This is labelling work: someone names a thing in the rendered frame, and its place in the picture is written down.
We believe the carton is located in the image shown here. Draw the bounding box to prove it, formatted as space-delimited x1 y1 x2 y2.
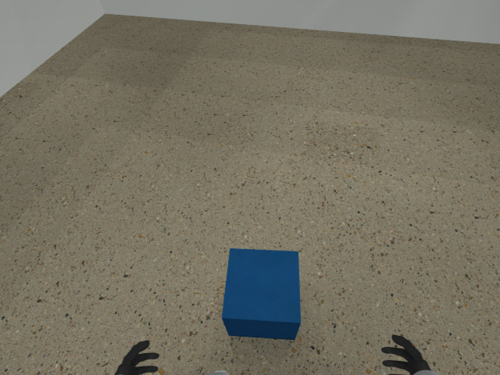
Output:
222 248 301 340

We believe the left robot hand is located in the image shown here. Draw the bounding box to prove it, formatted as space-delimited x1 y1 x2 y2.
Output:
115 341 159 375

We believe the right robot hand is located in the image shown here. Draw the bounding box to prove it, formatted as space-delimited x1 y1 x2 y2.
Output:
381 334 432 375

